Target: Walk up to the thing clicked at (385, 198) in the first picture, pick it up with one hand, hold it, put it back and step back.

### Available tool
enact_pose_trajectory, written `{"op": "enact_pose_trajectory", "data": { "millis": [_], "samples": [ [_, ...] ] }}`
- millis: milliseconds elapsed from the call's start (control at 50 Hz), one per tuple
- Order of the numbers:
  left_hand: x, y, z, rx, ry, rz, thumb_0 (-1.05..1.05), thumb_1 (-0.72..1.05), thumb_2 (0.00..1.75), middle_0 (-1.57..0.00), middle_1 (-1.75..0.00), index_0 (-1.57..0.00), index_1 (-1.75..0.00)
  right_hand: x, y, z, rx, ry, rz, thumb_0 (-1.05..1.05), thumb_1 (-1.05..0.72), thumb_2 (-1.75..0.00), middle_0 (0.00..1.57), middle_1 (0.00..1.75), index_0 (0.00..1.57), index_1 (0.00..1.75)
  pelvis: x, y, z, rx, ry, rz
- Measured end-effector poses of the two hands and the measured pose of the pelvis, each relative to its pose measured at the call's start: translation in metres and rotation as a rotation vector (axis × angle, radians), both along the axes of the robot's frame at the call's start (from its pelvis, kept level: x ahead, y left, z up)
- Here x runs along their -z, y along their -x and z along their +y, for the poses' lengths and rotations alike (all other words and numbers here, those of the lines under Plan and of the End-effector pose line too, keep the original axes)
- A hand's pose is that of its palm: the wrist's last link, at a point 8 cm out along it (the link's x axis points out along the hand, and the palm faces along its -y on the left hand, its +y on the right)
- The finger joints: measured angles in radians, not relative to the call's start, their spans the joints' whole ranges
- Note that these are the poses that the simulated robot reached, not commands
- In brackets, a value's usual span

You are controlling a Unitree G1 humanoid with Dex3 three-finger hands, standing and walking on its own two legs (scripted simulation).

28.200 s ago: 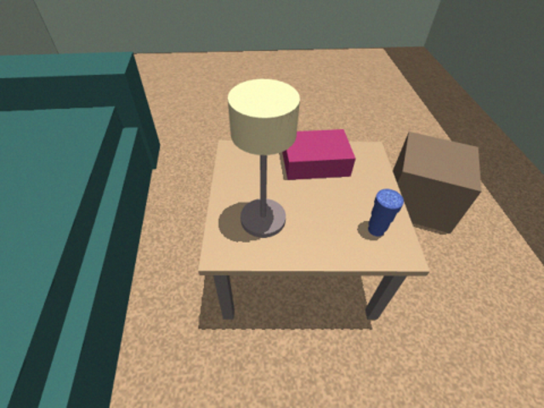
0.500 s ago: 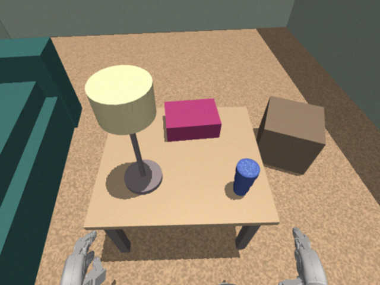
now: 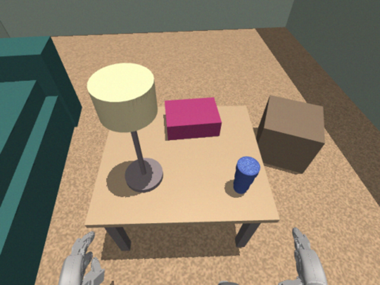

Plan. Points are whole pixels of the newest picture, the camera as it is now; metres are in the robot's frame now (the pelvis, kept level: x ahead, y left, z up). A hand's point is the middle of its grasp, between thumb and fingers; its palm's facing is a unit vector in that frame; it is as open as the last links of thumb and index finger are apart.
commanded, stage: home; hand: right
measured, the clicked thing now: (244, 177) +0.49 -0.20 -0.22
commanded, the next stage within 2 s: stand in 0.34 s
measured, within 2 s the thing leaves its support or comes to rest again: neither
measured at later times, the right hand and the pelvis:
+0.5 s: hand (278, 268) +0.17 -0.18 -0.06, palm faces +0.12 +0.95 -0.28, open 17.3 cm; pelvis +0.00 +0.00 +0.00, yaw +0 degrees
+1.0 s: hand out of the picture +0.06 -0.25 -0.11, palm faces -0.03 +0.94 -0.35, open 7.9 cm; pelvis +0.00 -0.01 +0.04, yaw +0 degrees
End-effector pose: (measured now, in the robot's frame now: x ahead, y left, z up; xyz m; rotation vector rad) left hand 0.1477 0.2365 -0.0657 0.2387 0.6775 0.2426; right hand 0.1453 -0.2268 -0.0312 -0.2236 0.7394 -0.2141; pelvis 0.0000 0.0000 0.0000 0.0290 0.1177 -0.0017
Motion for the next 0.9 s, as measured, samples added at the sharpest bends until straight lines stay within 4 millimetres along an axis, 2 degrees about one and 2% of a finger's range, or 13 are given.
{"op": "enact_pose_trajectory", "data": {
  "millis": [500,540,600,680,780,900],
  "samples": [
    [0.0,-0.005,0.001,-0.003,-0.003,-0.005,0.01,0.9,0.9,-0.2,-0.3,-0.21,-0.3,0.0,-0.005,0.001,0.001,0.002,-0.005,-0.01,0.51,-0.07,0.07,0.06,0.07,0.06,0.001,-0.004,0.001,0.0,0.001,0.003],
    [0.005,-0.004,0.002,0.07,-0.034,0.052,0.01,0.9,0.9,-0.2,-0.3,-0.21,-0.3,0.007,-0.006,-0.003,-0.063,0.038,-0.002,-0.01,0.48,-0.1,0.09,0.09,0.09,0.1,-0.001,-0.002,0.001,0.0,0.009,-0.028],
    [0.015,0.001,0.012,0.135,-0.045,0.179,0.01,0.9,0.9,-0.2,-0.3,-0.21,-0.3,0.023,-0.001,-0.017,-0.124,0.069,0.063,-0.01,0.38,-0.21,0.13,0.16,0.13,0.16,-0.005,-0.001,0.001,0.0,0.021,-0.06],
    [0.017,0.017,0.03,0.099,-0.037,0.273,0.01,0.9,0.9,-0.2,-0.3,-0.21,-0.3,0.037,0.017,-0.041,-0.102,0.076,0.168,-0.01,0.16,-0.42,0.17,0.23,0.17,0.23,-0.011,-0.001,0.0,0.001,0.03,-0.086],
    [0.016,0.045,0.048,0.035,-0.045,0.372,0.01,0.9,0.9,-0.2,-0.3,-0.21,-0.3,0.044,0.044,-0.061,-0.055,0.084,0.288,-0.01,-0.18,-0.67,0.19,0.27,0.19,0.27,-0.02,-0.003,-0.004,0.0,0.032,-0.109],
    [0.014,0.075,0.051,-0.016,-0.028,0.482,0.01,0.91,0.9,-0.2,-0.3,-0.2,-0.3,0.045,0.072,-0.069,-0.017,0.074,0.397,0.0,-0.59,-0.83,0.2,0.29,0.2,0.29,-0.033,-0.004,-0.008,-0.001,0.03,-0.137]
  ]
}}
